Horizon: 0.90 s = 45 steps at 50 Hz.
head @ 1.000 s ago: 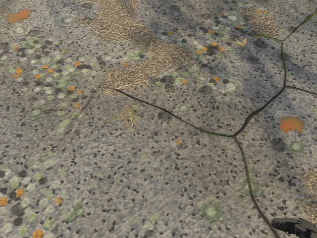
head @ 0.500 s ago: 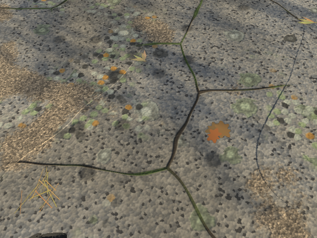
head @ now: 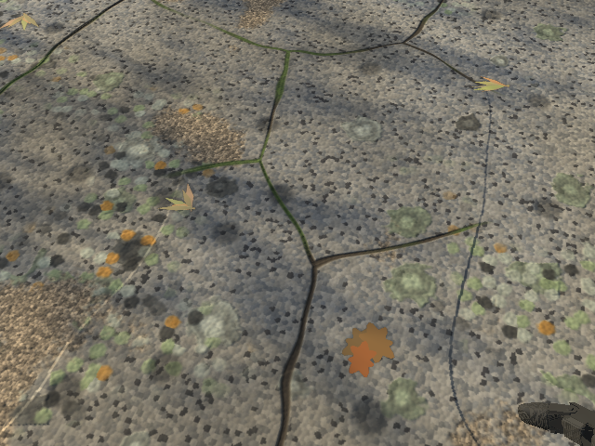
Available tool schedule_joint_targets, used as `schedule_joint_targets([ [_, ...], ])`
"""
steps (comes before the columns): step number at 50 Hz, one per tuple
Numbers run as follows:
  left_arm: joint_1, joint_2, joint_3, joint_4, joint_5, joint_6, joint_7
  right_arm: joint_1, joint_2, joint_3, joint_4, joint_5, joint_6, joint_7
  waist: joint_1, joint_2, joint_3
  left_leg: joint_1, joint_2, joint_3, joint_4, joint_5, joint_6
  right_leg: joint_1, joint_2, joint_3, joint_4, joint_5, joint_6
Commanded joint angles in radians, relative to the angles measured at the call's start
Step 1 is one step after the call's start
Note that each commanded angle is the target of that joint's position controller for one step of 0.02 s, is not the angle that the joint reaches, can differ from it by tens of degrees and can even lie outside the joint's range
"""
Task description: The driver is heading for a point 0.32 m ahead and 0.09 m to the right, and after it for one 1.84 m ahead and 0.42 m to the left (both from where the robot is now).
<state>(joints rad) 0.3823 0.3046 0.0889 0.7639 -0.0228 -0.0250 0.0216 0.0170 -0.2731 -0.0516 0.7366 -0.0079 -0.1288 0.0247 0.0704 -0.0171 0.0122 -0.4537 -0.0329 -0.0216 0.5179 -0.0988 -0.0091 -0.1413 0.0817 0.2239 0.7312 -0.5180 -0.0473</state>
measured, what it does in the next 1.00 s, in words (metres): walks ahead: right foot, then left foot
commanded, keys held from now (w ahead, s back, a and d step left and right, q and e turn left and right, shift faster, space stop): w+e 0.30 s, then w+q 0.70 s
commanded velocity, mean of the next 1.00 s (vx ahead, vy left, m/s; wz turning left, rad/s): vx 0.50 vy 0.00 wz -0.03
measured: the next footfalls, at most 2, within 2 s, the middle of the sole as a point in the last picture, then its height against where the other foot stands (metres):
right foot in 0.46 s outside the picture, level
left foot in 1.00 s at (323, 350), level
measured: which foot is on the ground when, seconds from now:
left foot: down 0.00-0.48, up 0.50-0.98, down 1.00-1.00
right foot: up 0.00-0.44, down 0.46-1.00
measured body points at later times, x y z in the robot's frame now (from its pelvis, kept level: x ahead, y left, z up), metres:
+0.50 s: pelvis +0.26 -0.06 +0.00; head +0.30 -0.08 +0.45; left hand +0.55 +0.11 -0.06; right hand +0.18 -0.33 -0.14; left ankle +0.11 +0.12 -0.70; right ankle +0.35 -0.18 -0.72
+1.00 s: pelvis +0.54 -0.07 -0.01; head +0.57 -0.06 +0.44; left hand +0.56 +0.22 -0.14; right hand +0.74 -0.31 -0.10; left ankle +0.66 +0.02 -0.72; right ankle +0.35 -0.19 -0.72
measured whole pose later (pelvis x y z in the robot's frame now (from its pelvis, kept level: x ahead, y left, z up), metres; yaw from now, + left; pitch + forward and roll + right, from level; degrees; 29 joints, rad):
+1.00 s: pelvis +0.54 -0.07 -0.01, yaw +2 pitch +1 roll -2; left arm 0.33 0.28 0.09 0.84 -0.02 -0.04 0.02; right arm 0.07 -0.27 -0.05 0.75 0.02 -0.03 0.06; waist 0.04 0.02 0.04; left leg -0.53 0.03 0.07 0.61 -0.13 0.10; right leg 0.11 -0.06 -0.30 0.41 -0.47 0.05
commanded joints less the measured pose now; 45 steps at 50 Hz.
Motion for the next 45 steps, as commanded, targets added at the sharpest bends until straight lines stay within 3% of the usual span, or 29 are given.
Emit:
schedule_joint_targets([
  [1, 0.059, 0.117, 0.005, -0.095, -0.022, -0.022, 0.001, 0.294, -0.179, -0.061, 0.005, 0.015, 0.009, -0.004, -0.138, 0.233, -0.231, 0.749, 0.432, -0.715, -0.228, -0.512, 0.228, -0.65, -0.069, -0.024, 0.557, -0.034, 0.024],
  [2, -0.036, 0.15, 0.015, -0.11, -0.014, -0.016, 0.001, 0.24, -0.139, -0.048, -0.005, 0.014, 0.018, -0.008, -0.148, 0.152, -0.114, 0.613, 0.395, -0.555, -0.242, -0.435, 0.191, -0.66, -0.101, -0.065, 0.567, 0.05, 0.027],
  [3, -0.077, 0.141, 0.016, -0.119, -0.001, -0.013, 0.0, 0.194, -0.122, -0.041, -0.007, 0.003, 0.023, -0.01, -0.128, 0.099, -0.052, 0.493, 0.357, -0.44, -0.262, -0.309, 0.178, -0.624, -0.135, -0.082, 0.537, 0.118, 0.028],
  [4, -0.092, 0.124, 0.019, -0.125, 0.003, -0.011, -0.004, 0.168, -0.1, -0.033, -0.001, -0.004, 0.024, -0.012, -0.108, 0.102, -0.016, 0.414, 0.324, -0.354, -0.284, -0.21, 0.173, -0.591, -0.163, -0.081, 0.494, 0.16, 0.027],
  [5, -0.083, 0.102, 0.017, -0.127, -0.003, -0.006, -0.01, 0.157, -0.093, -0.031, 0.005, -0.008, 0.022, -0.015, -0.089, 0.128, -0.007, 0.361, 0.299, -0.281, -0.308, -0.152, 0.166, -0.547, -0.185, -0.089, 0.466, 0.184, 0.025],
  [7, -0.089, 0.064, 0.009, -0.137, -0.008, 0.005, -0.015, 0.162, -0.1, -0.035, 0.022, 0.0, 0.013, -0.016, -0.085, 0.134, 0.002, 0.332, 0.287, -0.184, -0.347, -0.068, 0.181, -0.543, -0.201, -0.113, 0.426, 0.215, 0.033],
  [10, -0.14, 0.048, 0.002, -0.167, -0.001, 0.007, -0.018, 0.179, -0.139, -0.048, 0.042, 0.002, 0.009, -0.019, -0.09, 0.095, 0.011, 0.357, 0.302, -0.086, -0.375, 0.057, 0.204, -0.593, -0.213, -0.118, 0.316, 0.317, 0.051],
  [15, -0.272, 0.022, -0.014, -0.203, -0.001, -0.008, -0.05, 0.207, -0.173, -0.053, 0.059, 0.009, 0.027, -0.026, -0.138, 0.074, 0.041, 0.394, 0.27, 0.097, -0.376, 0.166, 0.169, -0.537, -0.191, -0.198, 0.04, 0.539, 0.041],
  [17, -0.337, -0.003, -0.026, -0.226, 0.002, -0.013, -0.057, 0.275, -0.182, -0.052, 0.09, 0.022, 0.035, -0.02, -0.162, 0.056, 0.063, 0.409, 0.284, 0.1, -0.379, 0.167, 0.175, -0.496, -0.169, -0.215, -0.047, 0.521, 0.025],
  [20, -0.377, 0.024, -0.021, -0.252, 0.006, -0.02, -0.065, 0.309, -0.216, -0.057, 0.126, 0.047, 0.057, -0.014, -0.134, 0.074, 0.088, 0.499, 0.327, 0.072, -0.33, 0.305, 0.18, -0.473, -0.138, -0.242, -0.14, 0.394, -0.011],
  [21, -0.352, 0.047, -0.012, -0.248, 0.011, -0.023, -0.065, 0.304, -0.231, -0.058, 0.132, 0.052, 0.062, -0.014, -0.104, 0.091, 0.064, 0.519, 0.329, 0.07, -0.274, 0.456, 0.172, -0.411, -0.116, -0.26, -0.169, 0.355, -0.027],
  [22, -0.264, 0.079, 0.005, -0.224, 0.016, -0.026, -0.063, 0.293, -0.24, -0.057, 0.139, 0.056, 0.068, -0.016, -0.041, 0.103, 0.003, 0.513, 0.312, 0.086, -0.161, 0.611, 0.154, -0.266, -0.086, -0.281, -0.21, 0.365, -0.047],
  [23, -0.103, 0.125, 0.032, -0.171, 0.018, -0.026, -0.055, 0.289, -0.222, -0.046, 0.145, 0.055, 0.07, -0.018, 0.046, 0.094, -0.095, 0.434, 0.267, 0.118, 0.02, 0.656, 0.124, -0.015, -0.062, -0.299, -0.249, 0.442, -0.073],
  [24, 0.072, 0.202, 0.057, -0.133, 0.028, -0.02, -0.037, 0.292, -0.162, -0.02, 0.124, 0.028, 0.062, -0.017, 0.113, 0.019, -0.239, 0.196, 0.214, 0.125, 0.312, 0.359, 0.08, 0.324, -0.225, -0.123, -0.189, 0.5, -0.125],
  [25, 0.079, 0.283, 0.062, -0.132, 0.034, -0.019, -0.03, 0.411, -0.036, 0.019, 0.1, 0.014, 0.045, -0.005, 0.02, -0.239, -0.397, -0.147, 0.037, 0.068, 0.66, -0.45, 0.019, 0.584, -0.502, 0.357, -0.282, 0.348, -0.276],
  [26, 0.079, 0.187, 0.038, -0.146, 0.037, -0.026, -0.032, 0.332, -0.151, -0.01, 0.12, 0.045, 0.031, -0.003, 0.08, -0.127, -0.413, -0.212, 0.052, -0.091, 0.776, -0.502, 0.025, 0.525, -0.502, 0.422, -0.367, 0.297, -0.258],
  [27, 0.025, 0.152, 0.023, -0.131, 0.033, -0.033, -0.032, 0.25, -0.181, -0.025, 0.081, 0.068, 0.027, -0.001, 0.064, -0.122, -0.241, -0.293, 0.093, -0.075, 0.791, -0.429, 0.031, 0.41, -0.467, 0.25, -0.388, 0.347, -0.215],
  [28, -0.035, 0.122, 0.014, -0.123, 0.027, -0.04, -0.034, 0.221, -0.163, -0.022, 0.076, 0.059, 0.028, -0.006, 0.028, -0.082, -0.156, -0.281, 0.136, -0.058, 0.74, -0.341, 0.03, 0.283, -0.423, 0.136, -0.414, 0.403, -0.188],
  [29, -0.092, 0.087, 0.006, -0.119, 0.026, -0.046, -0.037, 0.218, -0.155, -0.027, 0.083, 0.043, 0.036, -0.01, -0.007, -0.081, -0.097, -0.247, 0.161, -0.055, 0.694, -0.277, 0.023, 0.176, -0.386, 0.049, -0.452, 0.438, -0.172],
  [31, -0.15, 0.052, 0.001, -0.112, 0.034, -0.067, -0.037, 0.281, -0.119, -0.027, 0.107, 0.045, 0.068, -0.014, -0.064, -0.094, -0.068, -0.141, 0.188, -0.065, 0.667, -0.19, 0.011, 0.051, -0.359, -0.051, -0.537, 0.446, -0.161],
  [34, -0.174, 0.06, 0.009, -0.078, 0.039, -0.09, -0.029, 0.256, -0.078, -0.024, 0.094, 0.041, 0.098, -0.02, -0.09, -0.055, -0.001, -0.176, 0.19, -0.077, 0.604, -0.113, -0.008, -0.011, -0.359, -0.17, -0.605, 0.51, -0.159],
  [36, -0.158, 0.069, 0.013, -0.056, 0.045, -0.091, -0.02, 0.212, -0.072, -0.024, 0.077, 0.037, 0.1, -0.018, -0.082, -0.044, 0.026, -0.225, 0.185, -0.088, 0.51, -0.017, -0.015, 0.01, -0.347, -0.242, -0.616, 0.536, -0.148],
  [40, -0.135, 0.103, 0.024, -0.028, 0.037, -0.084, -0.006, 0.096, -0.047, -0.01, 0.04, 0.028, 0.091, 0.009, -0.045, -0.023, 0.065, -0.203, 0.162, -0.018, 0.273, 0.155, 0.0, 0.039, -0.331, -0.365, -0.631, 0.554, -0.121],
  [45, -0.074, 0.139, 0.04, 0.018, 0.01, -0.052, -0.001, -0.019, -0.056, -0.006, -0.029, 0.027, 0.091, 0.037, -0.012, -0.018, 0.1, -0.246, 0.139, 0.047, 0.141, 0.067, 0.056, 0.209, -0.381, -0.422, -0.557, 0.662, -0.099],
])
